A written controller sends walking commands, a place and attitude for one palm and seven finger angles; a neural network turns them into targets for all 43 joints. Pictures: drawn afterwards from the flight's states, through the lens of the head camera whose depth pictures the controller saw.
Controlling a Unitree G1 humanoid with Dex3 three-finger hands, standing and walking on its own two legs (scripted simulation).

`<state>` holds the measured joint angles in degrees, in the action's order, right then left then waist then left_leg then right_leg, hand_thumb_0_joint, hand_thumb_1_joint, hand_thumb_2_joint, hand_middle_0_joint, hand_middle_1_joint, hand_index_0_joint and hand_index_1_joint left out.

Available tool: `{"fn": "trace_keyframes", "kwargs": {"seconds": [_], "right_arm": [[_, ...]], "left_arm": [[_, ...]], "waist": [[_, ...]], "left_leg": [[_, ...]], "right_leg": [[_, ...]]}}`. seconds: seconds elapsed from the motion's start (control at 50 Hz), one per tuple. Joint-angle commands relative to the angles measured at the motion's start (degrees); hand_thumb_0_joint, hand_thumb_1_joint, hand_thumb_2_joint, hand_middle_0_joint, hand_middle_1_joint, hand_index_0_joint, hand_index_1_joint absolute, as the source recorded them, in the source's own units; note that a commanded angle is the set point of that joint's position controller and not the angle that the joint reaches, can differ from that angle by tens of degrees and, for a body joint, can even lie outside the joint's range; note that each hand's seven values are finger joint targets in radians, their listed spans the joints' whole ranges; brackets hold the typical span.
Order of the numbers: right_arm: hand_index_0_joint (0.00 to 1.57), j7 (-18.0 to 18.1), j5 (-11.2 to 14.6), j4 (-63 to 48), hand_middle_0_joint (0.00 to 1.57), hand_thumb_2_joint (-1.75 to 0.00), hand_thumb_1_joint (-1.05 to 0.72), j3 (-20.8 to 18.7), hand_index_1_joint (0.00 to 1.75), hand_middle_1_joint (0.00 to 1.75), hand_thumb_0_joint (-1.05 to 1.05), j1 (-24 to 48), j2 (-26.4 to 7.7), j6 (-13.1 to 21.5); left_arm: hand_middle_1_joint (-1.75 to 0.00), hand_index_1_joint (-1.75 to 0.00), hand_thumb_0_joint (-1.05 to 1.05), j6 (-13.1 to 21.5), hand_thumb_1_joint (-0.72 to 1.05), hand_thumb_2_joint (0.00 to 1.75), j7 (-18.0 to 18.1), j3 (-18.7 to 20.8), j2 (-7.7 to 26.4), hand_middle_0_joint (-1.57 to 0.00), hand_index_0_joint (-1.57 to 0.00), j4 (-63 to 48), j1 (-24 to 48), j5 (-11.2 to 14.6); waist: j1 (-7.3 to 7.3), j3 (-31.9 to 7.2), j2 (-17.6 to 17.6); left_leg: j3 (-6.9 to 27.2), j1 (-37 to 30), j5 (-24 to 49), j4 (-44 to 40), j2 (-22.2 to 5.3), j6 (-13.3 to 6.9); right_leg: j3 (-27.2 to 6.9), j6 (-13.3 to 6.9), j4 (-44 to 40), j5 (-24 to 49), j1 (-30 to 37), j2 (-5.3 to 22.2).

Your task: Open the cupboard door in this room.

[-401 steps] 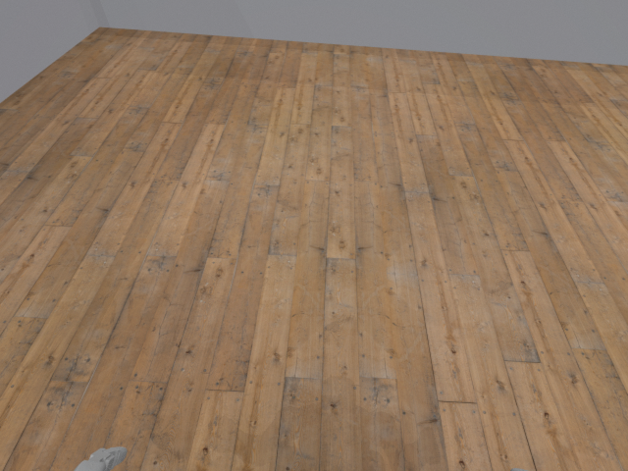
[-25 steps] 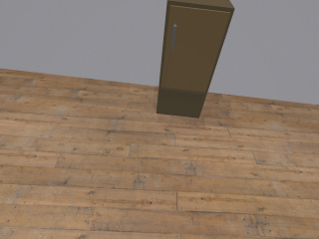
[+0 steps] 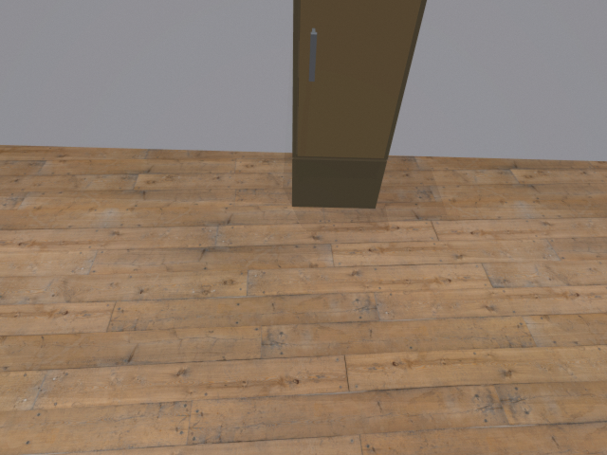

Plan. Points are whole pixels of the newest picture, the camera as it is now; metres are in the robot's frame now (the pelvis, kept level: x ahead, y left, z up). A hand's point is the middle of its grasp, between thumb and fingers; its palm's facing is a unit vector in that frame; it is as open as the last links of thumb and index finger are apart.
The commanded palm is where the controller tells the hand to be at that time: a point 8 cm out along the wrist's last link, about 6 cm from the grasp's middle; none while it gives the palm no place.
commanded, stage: stand and wait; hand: left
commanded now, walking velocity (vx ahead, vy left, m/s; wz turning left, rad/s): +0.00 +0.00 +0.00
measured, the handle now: (312, 55) +1.26 +0.04 -0.03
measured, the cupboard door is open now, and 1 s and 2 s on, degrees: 0 0 0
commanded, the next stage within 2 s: look at it before walking up in 0.62 s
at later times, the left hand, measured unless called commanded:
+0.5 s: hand out of the picture -0.03 +0.14 -0.18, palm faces +0.04 -0.99 -0.15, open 7.4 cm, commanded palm none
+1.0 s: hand out of the picture +0.00 +0.15 -0.18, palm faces +0.03 -0.98 -0.20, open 7.4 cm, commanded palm none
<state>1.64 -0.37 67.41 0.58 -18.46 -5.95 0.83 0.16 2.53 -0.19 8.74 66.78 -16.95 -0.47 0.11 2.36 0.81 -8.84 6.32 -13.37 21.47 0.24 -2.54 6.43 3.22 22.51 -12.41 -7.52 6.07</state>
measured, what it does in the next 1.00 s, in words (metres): stands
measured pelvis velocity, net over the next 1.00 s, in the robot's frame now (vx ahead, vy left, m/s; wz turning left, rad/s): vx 0.00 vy -0.03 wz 0.01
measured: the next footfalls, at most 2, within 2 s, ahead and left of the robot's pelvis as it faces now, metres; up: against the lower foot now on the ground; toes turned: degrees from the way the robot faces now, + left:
right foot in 1.72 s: +0.11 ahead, -0.18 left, +0.00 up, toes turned -16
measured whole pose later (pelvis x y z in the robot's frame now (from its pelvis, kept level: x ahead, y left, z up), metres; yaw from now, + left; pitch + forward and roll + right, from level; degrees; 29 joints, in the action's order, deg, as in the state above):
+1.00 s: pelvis +0.00 -0.03 +0.00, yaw +0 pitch -2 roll +0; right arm 1.6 -0.4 66.2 -0.7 -15.0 -8.8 1.0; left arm 1.1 1.9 0.2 9.6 65.7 -15.3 -0.8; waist 0.3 2.8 0.4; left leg -7.7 6.8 -13.4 21.9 -2.2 -0.3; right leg 7.6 0.9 22.4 -13.0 -7.5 3.7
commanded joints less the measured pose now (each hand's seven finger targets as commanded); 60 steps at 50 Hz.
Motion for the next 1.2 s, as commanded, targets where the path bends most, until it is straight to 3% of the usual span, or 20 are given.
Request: {"fn": "trace_keyframes", "kwargs": {"seconds": [0.0,0.3,0.6,1.0,1.18], "right_arm": [[0.20,0.33,0.10,-0.93,0.20,-0.90,-0.90,-1.51,0.30,0.30,0.00,-3.25,-6.50,1.06],[0.20,0.38,0.17,-0.94,0.20,-0.90,-0.90,-1.79,0.30,0.30,0.00,-3.68,-5.18,1.00],[0.20,0.33,0.14,-1.68,0.20,-0.90,-0.90,-2.14,0.30,0.30,0.00,-1.92,-6.50,0.82],[0.20,0.12,0.00,-2.73,0.20,-0.90,-0.90,-2.75,0.30,0.30,0.00,1.48,-10.76,1.10],[0.20,-0.09,-0.05,-3.86,0.20,-0.90,-0.90,-3.13,0.30,0.30,0.00,5.04,-14.81,1.38]], "left_arm": [[-0.30,-0.30,0.00,0.29,0.90,0.90,0.29,0.43,3.16,-0.20,-0.20,-0.69,-5.50,-0.05],[-0.30,-0.30,0.00,0.64,0.90,0.90,0.37,0.47,2.70,-0.20,-0.20,-0.95,-5.66,-0.21],[-0.30,-0.30,0.00,1.10,0.90,0.90,0.17,0.60,3.39,-0.20,-0.20,-0.92,-5.54,-0.31],[-0.30,-0.30,0.00,1.64,0.90,0.90,-0.32,1.69,8.50,-0.20,-0.20,-2.94,-0.82,-0.35],[-0.30,-0.30,0.00,2.09,0.90,0.90,-0.78,2.32,12.54,-0.20,-0.20,-4.15,2.66,-0.39]], "waist": [[0.65,2.95,-0.67],[0.24,3.85,-1.43],[-0.04,3.73,-0.98],[0.20,2.46,-0.32],[0.18,-0.57,-0.81]], "left_leg": [[8.09,3.39,10.67,-5.81,-8.78,1.14],[7.14,3.57,8.13,-4.91,-8.09,1.11],[7.20,2.87,5.74,-4.40,-7.84,1.20],[7.59,2.62,7.35,-4.42,-8.45,1.28],[7.97,0.79,10.27,-4.26,-8.97,1.27]], "right_leg": [[-2.85,-2.06,-2.15,5.36,-0.97,2.59],[-3.64,-2.50,-2.92,5.81,-2.17,2.47],[-4.30,-3.00,-4.06,4.68,-3.20,2.22],[-4.52,-3.99,-4.65,6.38,-1.22,2.53],[-4.59,-4.44,-5.12,9.95,0.84,3.14]]}}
